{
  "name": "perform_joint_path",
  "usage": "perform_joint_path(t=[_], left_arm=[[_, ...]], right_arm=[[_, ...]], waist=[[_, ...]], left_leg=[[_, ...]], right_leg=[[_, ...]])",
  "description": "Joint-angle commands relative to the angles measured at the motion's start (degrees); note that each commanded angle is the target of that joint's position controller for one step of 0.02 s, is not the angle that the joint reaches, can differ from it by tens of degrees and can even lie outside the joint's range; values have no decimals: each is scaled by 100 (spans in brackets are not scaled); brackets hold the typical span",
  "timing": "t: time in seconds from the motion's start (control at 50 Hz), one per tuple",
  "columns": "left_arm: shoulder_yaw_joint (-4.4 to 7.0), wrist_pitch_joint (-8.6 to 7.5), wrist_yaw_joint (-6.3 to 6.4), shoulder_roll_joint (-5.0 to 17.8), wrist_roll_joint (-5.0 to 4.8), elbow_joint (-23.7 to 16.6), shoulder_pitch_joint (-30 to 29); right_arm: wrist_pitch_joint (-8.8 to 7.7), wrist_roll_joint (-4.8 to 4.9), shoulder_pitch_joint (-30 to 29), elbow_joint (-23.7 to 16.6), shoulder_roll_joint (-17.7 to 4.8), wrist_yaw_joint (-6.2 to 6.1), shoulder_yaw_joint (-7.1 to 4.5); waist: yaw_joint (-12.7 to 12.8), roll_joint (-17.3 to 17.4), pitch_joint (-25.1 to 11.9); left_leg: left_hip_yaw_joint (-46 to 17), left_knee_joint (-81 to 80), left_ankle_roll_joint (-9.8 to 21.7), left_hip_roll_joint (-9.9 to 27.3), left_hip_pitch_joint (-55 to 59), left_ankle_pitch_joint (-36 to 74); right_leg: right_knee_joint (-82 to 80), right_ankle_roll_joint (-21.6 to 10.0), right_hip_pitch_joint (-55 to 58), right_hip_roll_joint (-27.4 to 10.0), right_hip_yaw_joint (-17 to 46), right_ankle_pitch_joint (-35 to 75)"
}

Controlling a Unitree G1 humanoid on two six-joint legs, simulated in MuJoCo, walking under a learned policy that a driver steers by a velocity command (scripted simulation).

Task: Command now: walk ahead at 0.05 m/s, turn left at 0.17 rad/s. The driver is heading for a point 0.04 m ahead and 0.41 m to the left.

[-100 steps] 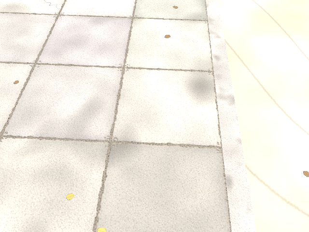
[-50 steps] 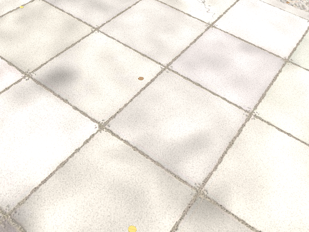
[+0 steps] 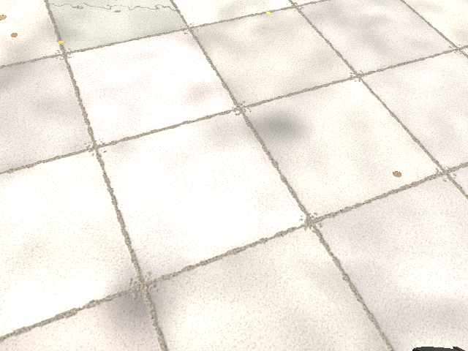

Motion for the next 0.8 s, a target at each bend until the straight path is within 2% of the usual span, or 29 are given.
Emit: perform_joint_path(t=[0.02,0.06,0.08,0.1,0.14,0.18,0.2,0.22,0.24,0.26,0.28,0.3,0.32,0.38,0.46,0.5,0.54,0.56,0.6,0.62,0.64,0.66,0.68,0.7,0.72,0.74,0.76,0.78,0.8], left_arm=[[11,-30,20,247,21,-310,91],[-3,-59,-13,319,-7,-380,-88],[19,-91,-29,418,-40,-411,-129],[33,-137,-48,478,-68,-426,-155],[18,-254,-94,416,-86,-376,-68],[-6,-379,-145,264,-69,-134,416],[0,-429,-153,240,-49,41,780],[34,-479,-119,371,-30,177,1306],[157,-525,-80,917,14,250,1766],[239,-589,-94,1090,103,201,1732],[148,-662,-41,752,93,101,1400],[98,-713,-12,554,44,46,1147],[83,-738,-5,476,14,12,1037],[38,-764,12,309,102,24,1129],[64,-724,21,450,100,7,1170],[90,-705,36,566,55,70,1359],[120,-661,28,674,-10,158,1533],[136,-629,22,726,-46,180,1552],[182,-558,40,892,-79,170,1493],[209,-510,69,979,-84,144,1443],[223,-459,96,1028,-77,112,1378],[196,-457,127,980,-89,18,1267],[43,-535,107,447,80,-219,1480],[-144,-716,34,108,67,-480,1827],[27,-827,-21,734,-78,-556,1082],[6,-866,-22,701,-169,-734,736],[7,-866,37,622,-62,-686,719],[49,-810,76,674,38,-659,764],[65,-720,68,692,51,-637,861]], right_arm=[[-94,-4,-149,-226,-734,-43,-216],[-65,32,135,-47,-991,-30,-292],[-58,57,217,25,-1121,-22,-327],[-66,81,255,79,-1138,-17,-329],[-102,142,277,170,-1111,-10,-314],[-113,215,82,212,-1057,-4,-290],[-127,200,0,221,-921,0,-252],[-164,162,-207,154,-594,21,-155],[-247,141,-412,-63,-144,58,-51],[-332,253,-629,-205,-591,33,-166],[-382,338,-433,-116,-829,34,-277],[-383,323,-169,19,-839,53,-304],[-382,259,-69,95,-827,59,-321],[-375,198,-59,194,-570,117,-292],[-355,207,-435,-46,-278,223,-166],[-379,204,-824,-217,-143,315,-86],[-389,227,-986,-329,-154,405,-70],[-392,236,-999,-372,-209,444,-86],[-375,225,-808,-409,-417,483,-180],[-349,222,-426,-347,-592,479,-270],[-320,247,329,-173,-853,455,-415],[-280,239,1230,51,-1155,360,-592],[-202,197,1688,184,-1580,209,-683],[-273,109,1342,-107,-1916,196,-678],[-317,83,1235,-161,-1390,217,-545],[-359,101,968,-98,-1194,222,-470],[-380,176,658,-82,-1087,227,-447],[-378,191,397,-122,-976,208,-419],[-365,117,221,-172,-967,185,-400]], waist=[[-61,1019,-982],[-291,1179,-790],[-337,1264,-609],[-344,1234,-428],[-267,1045,-239],[50,851,-232],[228,741,-290],[448,390,-346],[543,-801,-434],[679,-1003,25],[456,-599,331],[257,-598,377],[207,-559,326],[261,-365,171],[389,-294,239],[546,-236,402],[557,-186,506],[498,-196,488],[220,-371,150],[-51,-508,-169],[-488,-524,-638],[-998,-300,-1045],[-859,846,-1601],[-380,1727,-2765],[-769,826,-2659],[-578,681,-1791],[-293,133,-1218],[-110,157,-960],[57,297,-830]], left_leg=[[-973,-770,1014,1240,663,1558],[-1376,-1166,1093,1290,588,-743],[-1655,-1322,1115,1379,523,-1536],[-1868,-1414,1112,1456,454,-2000],[-2038,-1451,1073,1515,309,-2352],[-1801,-1282,936,1313,-206,-2377],[-1600,-1016,790,1096,-562,-2323],[-1327,-191,507,744,-1332,-2092],[-171,1530,6,-131,-2415,-1828],[-337,2651,-82,-123,-3167,-2252],[-822,3265,-50,119,-3476,-1775],[-888,3442,-38,168,-3648,-1317],[-897,3439,-61,244,-3724,-913],[-659,3346,-246,316,-3341,142],[-81,2206,-392,454,-2669,1045],[222,1560,-329,465,-2331,1262],[349,1139,-180,445,-2264,1145],[408,976,-77,399,-2212,1001],[652,864,185,99,-1710,568],[770,892,332,-108,-1193,314],[806,769,518,-311,-215,306],[581,376,733,-377,1245,752],[-1239,405,1161,726,3264,1131],[-4570,-338,2369,2328,4195,1245],[-3934,-580,2048,2112,3808,1836],[-2924,-542,1804,1871,2924,2576],[-2278,-573,1558,1518,2011,2943],[-1913,-675,1447,1333,1356,3094],[-1733,-855,1425,1195,761,3148]], right_leg=[[-916,8,426,-76,93,254],[-1322,-100,447,66,-100,142],[-1415,-192,354,110,-139,5],[-1565,-309,291,109,-130,-100],[-2016,-552,453,116,-151,-83],[-2910,-809,1371,225,-315,593],[-3216,-914,1986,260,-279,786],[-3543,-1102,2821,-240,413,525],[-4225,-1590,3365,-1337,2044,-862],[-4970,-2221,2957,-2212,3495,-1653],[-5010,-2151,2862,-2110,3282,-1812],[-4985,-1867,2985,-1811,2712,-1460],[-5000,-1641,3105,-1625,2177,-896],[-4995,-1326,2937,-1192,735,1266],[-5118,-1275,2365,-910,-366,2303],[-5215,-1290,2235,-974,-612,2452],[-5146,-1305,2545,-1140,-728,2810],[-4993,-1282,2767,-1212,-803,3318],[-4299,-1189,3147,-1307,-975,5545],[-3658,-1129,3245,-1309,-1056,6626],[-2685,-1043,3073,-1258,-1126,7158],[-1343,-819,2249,-1021,-1220,6745],[641,-513,228,-464,-1077,2698],[2558,-282,-1109,632,-40,-1146],[2738,-334,-1366,280,769,-782],[2424,-407,-1440,85,650,-387],[1966,-384,-1330,-141,557,-89],[1608,-347,-1085,-284,538,112],[1486,-305,-729,-318,543,266]])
